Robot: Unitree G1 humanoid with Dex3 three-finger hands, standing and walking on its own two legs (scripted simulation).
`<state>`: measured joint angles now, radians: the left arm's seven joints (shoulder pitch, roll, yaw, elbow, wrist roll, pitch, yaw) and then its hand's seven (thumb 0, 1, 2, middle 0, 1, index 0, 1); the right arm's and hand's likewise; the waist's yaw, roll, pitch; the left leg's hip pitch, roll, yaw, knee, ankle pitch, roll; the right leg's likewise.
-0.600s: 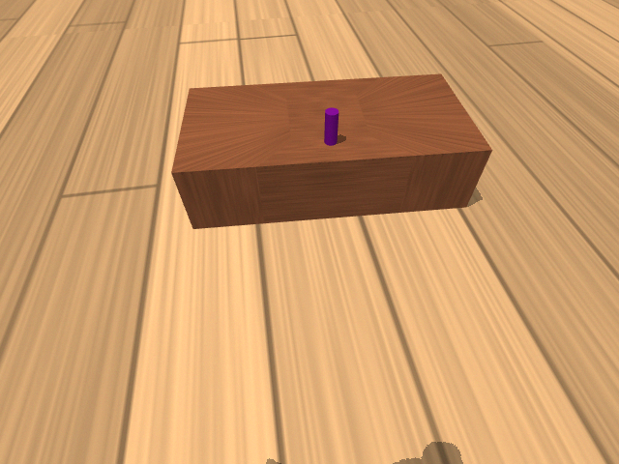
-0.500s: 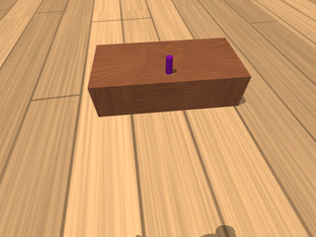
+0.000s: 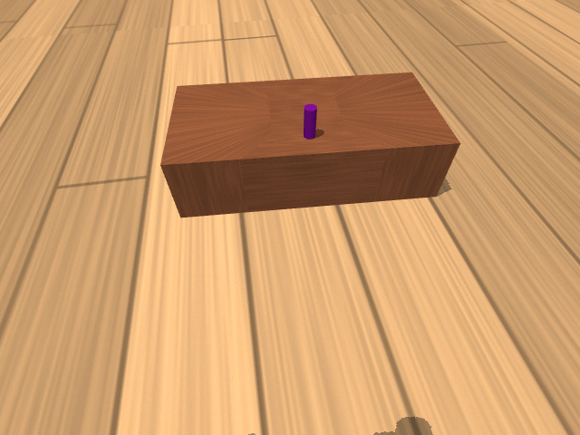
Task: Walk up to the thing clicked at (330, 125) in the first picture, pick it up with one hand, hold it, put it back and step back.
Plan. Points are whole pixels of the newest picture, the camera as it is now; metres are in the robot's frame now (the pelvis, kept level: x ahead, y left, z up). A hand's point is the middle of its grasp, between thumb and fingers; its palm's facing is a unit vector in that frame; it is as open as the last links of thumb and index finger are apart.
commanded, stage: stand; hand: right
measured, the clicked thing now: (310, 122) +1.31 -0.02 -0.38
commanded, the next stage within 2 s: walk up in 0.52 s
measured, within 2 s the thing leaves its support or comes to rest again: neither
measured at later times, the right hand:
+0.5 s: hand out of the picture +0.07 -0.25 -0.16, palm faces -0.03 +0.94 -0.34, open 7.4 cm
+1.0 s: hand (423, 367) +0.25 -0.20 -0.15, palm faces -0.12 +0.90 -0.42, open 7.4 cm
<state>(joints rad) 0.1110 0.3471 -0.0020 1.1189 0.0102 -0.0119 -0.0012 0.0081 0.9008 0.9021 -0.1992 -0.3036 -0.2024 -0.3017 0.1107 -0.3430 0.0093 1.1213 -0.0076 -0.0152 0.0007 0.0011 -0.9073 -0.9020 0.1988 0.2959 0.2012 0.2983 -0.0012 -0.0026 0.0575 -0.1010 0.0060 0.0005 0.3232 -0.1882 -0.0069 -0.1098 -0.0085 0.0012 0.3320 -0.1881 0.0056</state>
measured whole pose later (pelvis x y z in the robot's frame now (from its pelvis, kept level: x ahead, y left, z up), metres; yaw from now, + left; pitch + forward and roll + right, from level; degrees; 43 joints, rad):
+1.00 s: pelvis +0.12 +0.07 -0.03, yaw +7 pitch -3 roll +0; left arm 0.30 0.45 0.07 0.99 0.03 -0.02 -0.04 0.01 0.90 0.90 -0.20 -0.30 -0.20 -0.30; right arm 0.20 -0.41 -0.10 0.91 -0.03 -0.08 0.06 0.00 -0.91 -0.90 0.20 0.30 0.20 0.30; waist 0.01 -0.05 0.09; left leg -0.36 0.02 0.04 0.68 -0.26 0.02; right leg -0.20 -0.08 0.02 0.99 -0.53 -0.04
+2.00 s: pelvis +0.55 +0.10 -0.01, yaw +8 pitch -3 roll +0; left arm 0.31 0.44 0.05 0.86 0.01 -0.03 -0.05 0.01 0.90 0.90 -0.20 -0.30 -0.20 -0.30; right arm 0.32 -0.38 -0.04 0.82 0.00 -0.10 0.03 0.00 -0.90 -0.90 0.20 0.30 0.20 0.30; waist -0.01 -0.08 0.10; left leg -0.23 0.03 0.09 0.53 -0.25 0.03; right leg -0.48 -0.06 0.03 1.04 -0.35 -0.03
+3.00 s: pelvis +0.77 +0.08 -0.03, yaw +9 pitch -3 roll +0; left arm 0.25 0.38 0.01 0.99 0.02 -0.02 0.01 0.01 0.90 0.90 -0.20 -0.30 -0.20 -0.30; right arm 0.11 -0.36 -0.01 0.92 0.00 0.01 0.02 0.00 -0.91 -0.90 0.20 0.30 0.20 0.30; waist 0.02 0.02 0.08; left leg -0.39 0.02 0.03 0.66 -0.29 0.02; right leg -0.26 -0.04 -0.02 0.65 -0.35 0.02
